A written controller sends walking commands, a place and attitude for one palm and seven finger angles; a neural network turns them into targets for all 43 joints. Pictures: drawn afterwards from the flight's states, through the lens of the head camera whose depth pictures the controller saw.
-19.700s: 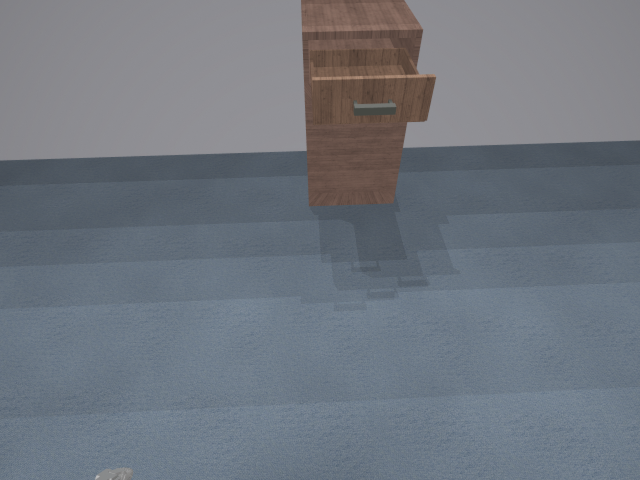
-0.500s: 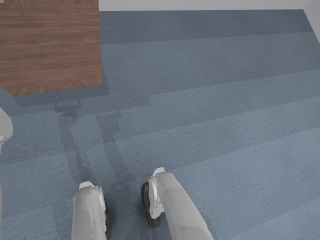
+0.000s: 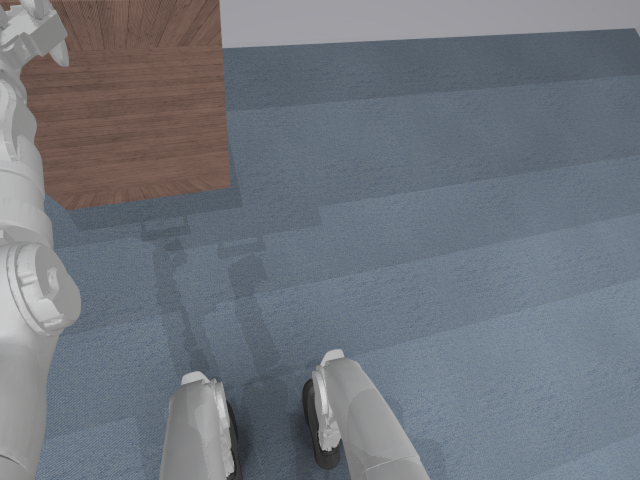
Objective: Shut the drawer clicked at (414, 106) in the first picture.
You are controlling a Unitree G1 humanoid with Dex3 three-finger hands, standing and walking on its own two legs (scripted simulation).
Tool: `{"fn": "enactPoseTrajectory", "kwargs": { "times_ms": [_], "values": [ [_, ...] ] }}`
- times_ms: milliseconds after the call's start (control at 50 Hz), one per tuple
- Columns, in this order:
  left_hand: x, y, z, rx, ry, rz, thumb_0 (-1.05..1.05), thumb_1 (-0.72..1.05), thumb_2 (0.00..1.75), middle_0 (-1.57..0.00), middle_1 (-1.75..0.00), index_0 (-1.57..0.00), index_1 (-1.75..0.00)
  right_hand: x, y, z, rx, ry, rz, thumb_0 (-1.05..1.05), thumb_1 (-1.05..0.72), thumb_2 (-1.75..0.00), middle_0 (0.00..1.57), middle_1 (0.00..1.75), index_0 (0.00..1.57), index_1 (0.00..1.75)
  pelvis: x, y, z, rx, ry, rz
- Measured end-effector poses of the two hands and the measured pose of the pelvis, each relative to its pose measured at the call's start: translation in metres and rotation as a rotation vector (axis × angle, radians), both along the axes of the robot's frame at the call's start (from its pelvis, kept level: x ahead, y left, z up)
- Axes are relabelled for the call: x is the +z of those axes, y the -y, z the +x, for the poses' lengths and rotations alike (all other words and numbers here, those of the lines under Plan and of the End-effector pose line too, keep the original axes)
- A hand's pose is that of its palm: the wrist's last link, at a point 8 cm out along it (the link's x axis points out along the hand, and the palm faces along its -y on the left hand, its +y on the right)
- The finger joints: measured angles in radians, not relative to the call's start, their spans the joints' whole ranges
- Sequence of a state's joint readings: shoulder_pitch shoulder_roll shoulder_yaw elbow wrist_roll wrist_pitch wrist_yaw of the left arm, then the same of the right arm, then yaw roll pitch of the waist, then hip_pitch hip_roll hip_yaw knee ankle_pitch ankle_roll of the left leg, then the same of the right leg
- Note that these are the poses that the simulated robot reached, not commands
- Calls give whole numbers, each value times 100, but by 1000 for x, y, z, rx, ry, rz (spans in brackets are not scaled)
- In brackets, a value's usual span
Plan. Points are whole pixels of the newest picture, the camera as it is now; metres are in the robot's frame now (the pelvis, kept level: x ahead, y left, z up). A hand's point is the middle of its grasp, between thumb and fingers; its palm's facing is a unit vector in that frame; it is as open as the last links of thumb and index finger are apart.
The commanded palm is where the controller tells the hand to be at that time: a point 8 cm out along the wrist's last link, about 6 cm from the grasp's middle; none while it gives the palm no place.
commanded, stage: pull the fist back off the drawer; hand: left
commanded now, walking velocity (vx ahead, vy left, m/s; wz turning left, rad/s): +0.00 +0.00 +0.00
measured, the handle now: out of the picture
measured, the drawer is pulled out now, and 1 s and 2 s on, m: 0.00 0.00 0.00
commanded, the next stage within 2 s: draw the hand back to the body in 0.12 s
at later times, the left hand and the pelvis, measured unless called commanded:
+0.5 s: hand (10, 72) +0.50 +0.20 +0.11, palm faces +0.10 -0.99 -0.03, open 3.3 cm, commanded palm +0.46 +0.24 +0.13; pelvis +0.05 +0.00 +0.06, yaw +2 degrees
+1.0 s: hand out of the picture +0.35 +0.23 +0.21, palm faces +0.29 -0.92 -0.27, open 3.2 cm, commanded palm +0.29 +0.27 +0.24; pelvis +0.06 -0.01 +0.13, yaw +4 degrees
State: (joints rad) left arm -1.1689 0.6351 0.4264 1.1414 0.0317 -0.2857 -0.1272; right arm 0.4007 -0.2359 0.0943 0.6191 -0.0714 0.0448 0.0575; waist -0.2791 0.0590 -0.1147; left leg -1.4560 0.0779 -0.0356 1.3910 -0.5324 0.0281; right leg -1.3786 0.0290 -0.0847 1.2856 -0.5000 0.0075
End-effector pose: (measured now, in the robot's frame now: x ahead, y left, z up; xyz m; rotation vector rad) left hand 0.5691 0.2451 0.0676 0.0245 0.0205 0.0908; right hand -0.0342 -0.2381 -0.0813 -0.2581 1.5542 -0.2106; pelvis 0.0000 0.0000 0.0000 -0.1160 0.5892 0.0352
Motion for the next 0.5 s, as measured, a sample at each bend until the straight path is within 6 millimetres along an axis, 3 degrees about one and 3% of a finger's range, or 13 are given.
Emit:
{"fn": "enactPoseTrajectory", "kwargs": {
  "times_ms": [320,420,500],
  "values": [
    [7,-5,-24,7,32,5,2,90,90,-140,-160,-139,-160,5,21,73,48,99,-1,0,-90,-90,20,30,20,30,19,3,26,6,41,27],
    [19,-8,-58,-8,0,15,2,90,90,-140,-160,-139,-160,19,18,99,31,153,34,0,-90,-90,20,30,20,30,41,3,36,0,90,43],
    [41,-10,-93,7,-10,5,2,90,90,-140,-160,-139,-160,37,13,127,53,235,57,0,-90,-90,20,30,20,30,63,3,45,8,146,55]
  ]
}}
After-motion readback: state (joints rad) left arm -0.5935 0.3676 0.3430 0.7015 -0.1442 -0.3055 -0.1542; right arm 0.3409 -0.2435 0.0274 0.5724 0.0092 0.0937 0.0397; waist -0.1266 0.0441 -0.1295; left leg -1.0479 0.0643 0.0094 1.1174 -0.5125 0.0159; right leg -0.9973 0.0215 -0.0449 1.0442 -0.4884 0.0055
